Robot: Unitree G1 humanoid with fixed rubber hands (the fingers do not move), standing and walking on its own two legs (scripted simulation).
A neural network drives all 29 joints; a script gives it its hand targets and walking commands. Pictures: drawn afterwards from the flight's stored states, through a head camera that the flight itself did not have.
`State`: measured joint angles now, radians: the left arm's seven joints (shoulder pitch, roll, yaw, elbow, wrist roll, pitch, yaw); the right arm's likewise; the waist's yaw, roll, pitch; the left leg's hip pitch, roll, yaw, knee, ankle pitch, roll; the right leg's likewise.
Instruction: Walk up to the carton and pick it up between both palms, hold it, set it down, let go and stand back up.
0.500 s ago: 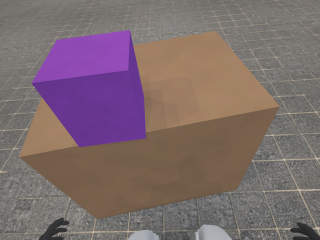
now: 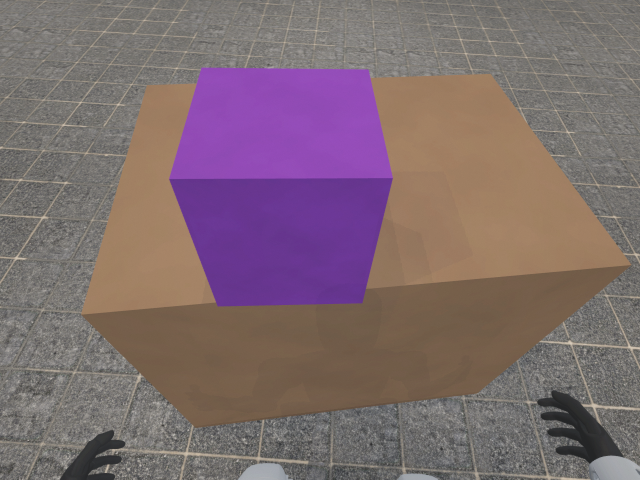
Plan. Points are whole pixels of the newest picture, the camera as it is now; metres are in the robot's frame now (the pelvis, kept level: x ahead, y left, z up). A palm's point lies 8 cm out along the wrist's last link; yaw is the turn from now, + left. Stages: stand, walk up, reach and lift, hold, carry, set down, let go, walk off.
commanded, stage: walk up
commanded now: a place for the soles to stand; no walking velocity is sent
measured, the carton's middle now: (288, 195) +0.45 +0.08 +0.09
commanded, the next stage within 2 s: none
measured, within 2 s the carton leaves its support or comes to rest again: neither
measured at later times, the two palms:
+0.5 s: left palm out of the picture +0.10 +0.29 -0.07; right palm out of the picture +0.09 -0.33 -0.08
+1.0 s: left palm out of the picture +0.12 +0.25 -0.08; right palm out of the picture +0.08 -0.36 -0.08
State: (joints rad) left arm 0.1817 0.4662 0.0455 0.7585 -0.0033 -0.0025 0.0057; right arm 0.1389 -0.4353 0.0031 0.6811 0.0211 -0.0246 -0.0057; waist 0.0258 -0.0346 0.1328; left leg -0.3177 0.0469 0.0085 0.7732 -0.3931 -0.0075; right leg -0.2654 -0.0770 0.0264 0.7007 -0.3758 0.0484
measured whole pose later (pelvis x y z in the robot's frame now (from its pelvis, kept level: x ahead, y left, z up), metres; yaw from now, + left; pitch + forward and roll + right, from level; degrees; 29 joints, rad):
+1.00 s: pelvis +0.01 -0.04 +0.03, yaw +0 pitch -3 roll +0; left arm 0.05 0.35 0.06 1.08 -0.01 -0.01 -0.02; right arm 0.13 -0.39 -0.03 1.04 0.00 -0.02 0.01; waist -0.02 0.00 0.09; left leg -0.12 0.09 0.02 0.35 -0.18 -0.08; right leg -0.11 -0.05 -0.02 0.38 -0.21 0.04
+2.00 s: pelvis +0.04 -0.03 +0.02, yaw +0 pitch -2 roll -1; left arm 0.15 0.34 0.08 1.00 0.04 -0.02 0.06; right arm 0.15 -0.40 -0.11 0.95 -0.04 0.06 0.03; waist -0.02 0.04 0.09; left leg -0.25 0.08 0.00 0.72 -0.46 -0.02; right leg -0.10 -0.06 -0.03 0.42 -0.28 0.05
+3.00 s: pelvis +0.06 +0.11 +0.03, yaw -2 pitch -4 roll +0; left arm 0.07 0.38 0.00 1.09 -0.02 0.00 0.02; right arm 0.14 -0.38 -0.03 1.03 0.02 -0.02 0.01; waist -0.02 -0.03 0.09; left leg -0.08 -0.07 0.15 0.27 -0.13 0.10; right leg -0.14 -0.03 -0.02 0.34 -0.13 0.02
